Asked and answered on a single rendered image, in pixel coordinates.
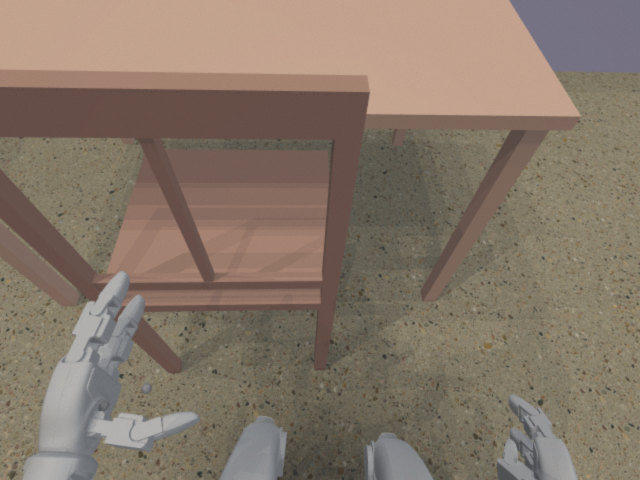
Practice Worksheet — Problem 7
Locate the left robot hand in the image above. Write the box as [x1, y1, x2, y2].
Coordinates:
[38, 271, 200, 456]

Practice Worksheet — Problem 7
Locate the right robot hand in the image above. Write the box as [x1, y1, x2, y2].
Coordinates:
[497, 394, 578, 480]

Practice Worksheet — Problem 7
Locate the right robot thigh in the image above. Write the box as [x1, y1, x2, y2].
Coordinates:
[364, 438, 433, 480]

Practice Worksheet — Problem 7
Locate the robot thigh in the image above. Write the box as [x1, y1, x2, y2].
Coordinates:
[364, 438, 433, 480]
[219, 422, 287, 480]

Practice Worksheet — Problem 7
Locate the chair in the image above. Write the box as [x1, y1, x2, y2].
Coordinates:
[0, 70, 370, 373]

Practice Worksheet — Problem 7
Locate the left robot forearm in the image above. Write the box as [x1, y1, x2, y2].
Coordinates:
[22, 452, 98, 480]

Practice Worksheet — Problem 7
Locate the table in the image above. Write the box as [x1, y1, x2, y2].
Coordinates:
[0, 0, 581, 306]

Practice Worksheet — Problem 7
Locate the left robot thigh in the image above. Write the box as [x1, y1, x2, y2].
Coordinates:
[219, 422, 287, 480]

